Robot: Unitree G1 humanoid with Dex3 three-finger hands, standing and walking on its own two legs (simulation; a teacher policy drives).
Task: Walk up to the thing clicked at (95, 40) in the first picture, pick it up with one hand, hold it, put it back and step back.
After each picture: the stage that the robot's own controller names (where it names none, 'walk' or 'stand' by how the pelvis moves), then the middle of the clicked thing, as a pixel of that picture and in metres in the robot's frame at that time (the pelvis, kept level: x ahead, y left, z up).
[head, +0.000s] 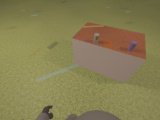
stand; (96, 38) +1.02 -0.02 -0.12
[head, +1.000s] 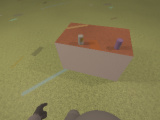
walk; (80, 39) +0.89 +0.18 -0.09
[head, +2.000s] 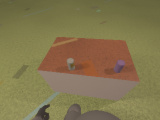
walk; (71, 64) +0.51 +0.23 -0.10
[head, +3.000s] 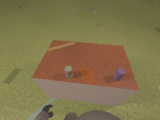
stand; (68, 72) +0.43 +0.21 -0.12
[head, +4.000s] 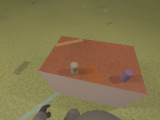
stand; (74, 68) +0.46 +0.17 -0.11
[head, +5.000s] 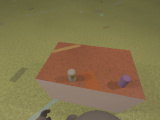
stand; (71, 75) +0.41 +0.19 -0.12
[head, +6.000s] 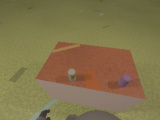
stand; (72, 75) +0.41 +0.18 -0.12
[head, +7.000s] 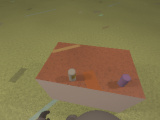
stand; (72, 75) +0.41 +0.19 -0.12
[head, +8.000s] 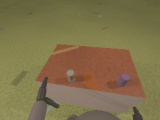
rise first; (71, 76) +0.40 +0.21 -0.12
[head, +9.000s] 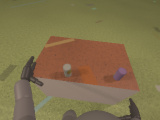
go down; (67, 70) +0.42 +0.19 -0.10
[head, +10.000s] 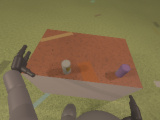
go down; (66, 67) +0.42 +0.19 -0.06
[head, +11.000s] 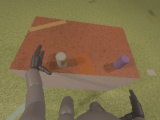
close in; (61, 60) +0.43 +0.19 -0.03
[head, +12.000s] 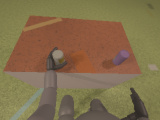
close; (59, 58) +0.44 +0.20 +0.00
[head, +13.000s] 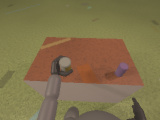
lift; (65, 66) +0.35 +0.17 +0.09
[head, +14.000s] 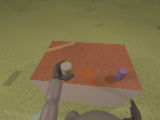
hold; (67, 71) +0.32 +0.17 +0.09
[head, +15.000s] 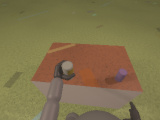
hold; (68, 70) +0.32 +0.16 +0.09
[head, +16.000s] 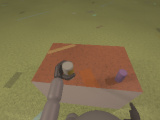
hold; (68, 71) +0.32 +0.16 +0.09
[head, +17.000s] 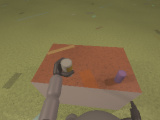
crouch; (67, 68) +0.34 +0.17 +0.10
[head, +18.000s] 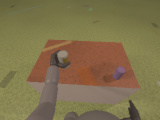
crouch; (63, 60) +0.40 +0.20 +0.09
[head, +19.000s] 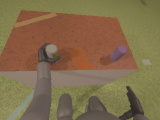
lower; (52, 53) +0.46 +0.21 +0.01
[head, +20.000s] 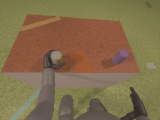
lower; (57, 60) +0.42 +0.20 +0.00
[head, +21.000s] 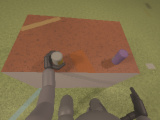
lower; (57, 60) +0.42 +0.19 -0.01
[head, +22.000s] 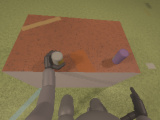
lower; (58, 60) +0.42 +0.19 +0.00
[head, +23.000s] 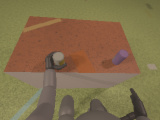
open; (59, 61) +0.42 +0.19 +0.00
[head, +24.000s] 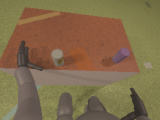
rise; (58, 58) +0.42 +0.19 +0.00
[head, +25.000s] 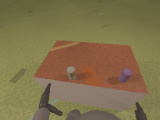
sink last; (71, 73) +0.41 +0.20 -0.07
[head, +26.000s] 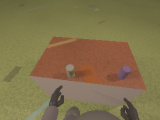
stand; (70, 71) +0.41 +0.19 -0.06
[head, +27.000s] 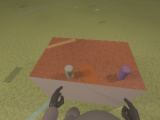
stand; (69, 72) +0.40 +0.20 -0.06
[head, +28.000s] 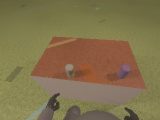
stand; (70, 71) +0.41 +0.19 -0.06
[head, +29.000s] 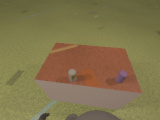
stand; (72, 75) +0.41 +0.18 -0.12
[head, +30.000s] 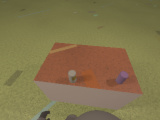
stand; (72, 76) +0.40 +0.17 -0.12
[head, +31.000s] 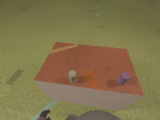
stand; (72, 77) +0.39 +0.17 -0.12
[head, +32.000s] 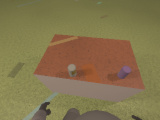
walk; (72, 70) +0.41 +0.17 -0.11
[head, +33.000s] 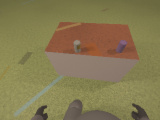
walk; (77, 46) +0.67 +0.21 -0.09
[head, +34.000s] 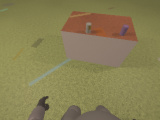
stand; (88, 28) +1.02 +0.13 -0.09
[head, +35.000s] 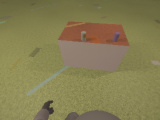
stand; (83, 36) +1.01 +0.16 -0.10
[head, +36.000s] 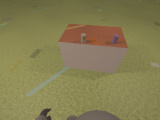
stand; (83, 38) +1.02 +0.16 -0.12
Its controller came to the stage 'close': yes
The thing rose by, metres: 0.20
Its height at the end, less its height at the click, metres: +0.00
